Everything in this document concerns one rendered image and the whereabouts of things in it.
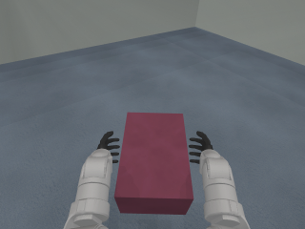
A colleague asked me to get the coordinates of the right robot forearm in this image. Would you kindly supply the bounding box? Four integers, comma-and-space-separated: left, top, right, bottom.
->
199, 149, 251, 229

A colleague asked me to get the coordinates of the carton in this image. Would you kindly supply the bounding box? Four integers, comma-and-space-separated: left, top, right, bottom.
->
114, 112, 194, 215

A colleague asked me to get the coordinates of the right robot hand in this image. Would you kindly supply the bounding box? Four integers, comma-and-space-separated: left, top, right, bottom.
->
189, 131, 213, 164

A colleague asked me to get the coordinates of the left robot hand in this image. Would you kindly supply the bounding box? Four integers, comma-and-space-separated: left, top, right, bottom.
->
97, 131, 120, 163

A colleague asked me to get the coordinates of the left robot forearm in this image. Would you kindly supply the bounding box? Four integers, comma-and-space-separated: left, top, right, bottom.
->
63, 148, 112, 229

